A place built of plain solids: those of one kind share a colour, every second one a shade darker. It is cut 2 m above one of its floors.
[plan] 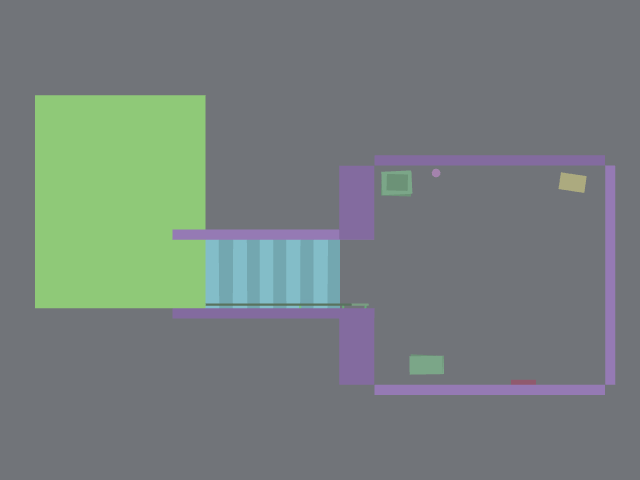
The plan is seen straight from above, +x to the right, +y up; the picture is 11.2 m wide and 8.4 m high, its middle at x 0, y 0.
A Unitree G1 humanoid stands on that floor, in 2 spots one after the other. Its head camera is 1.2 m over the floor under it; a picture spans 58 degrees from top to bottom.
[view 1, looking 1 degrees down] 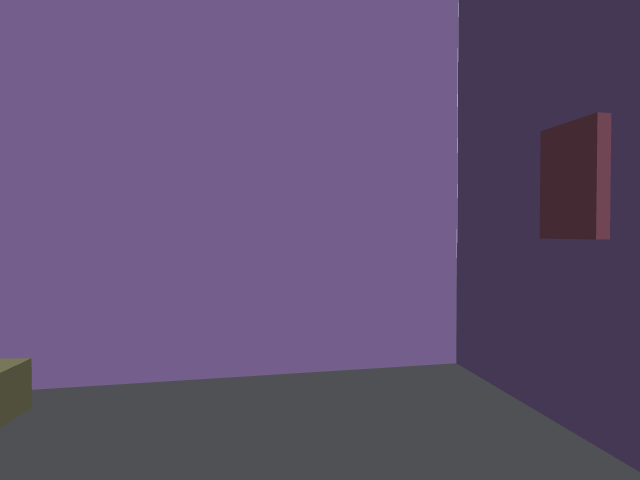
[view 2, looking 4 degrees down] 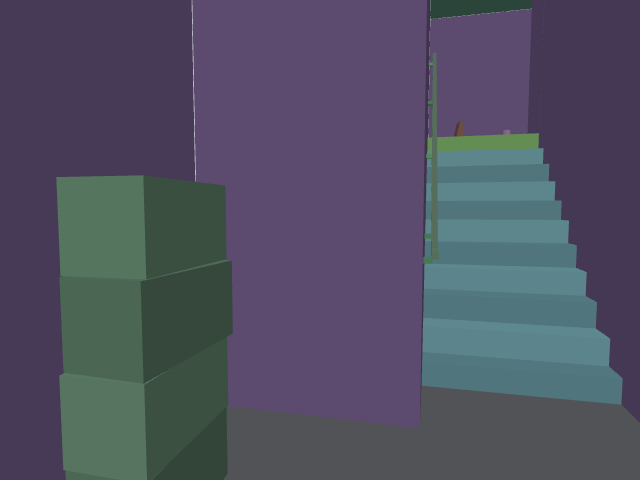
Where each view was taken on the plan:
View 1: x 1.35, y -0.55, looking -11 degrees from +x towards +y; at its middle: wall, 3.71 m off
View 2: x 3.32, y -1.17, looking -166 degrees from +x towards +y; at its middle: wall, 2.44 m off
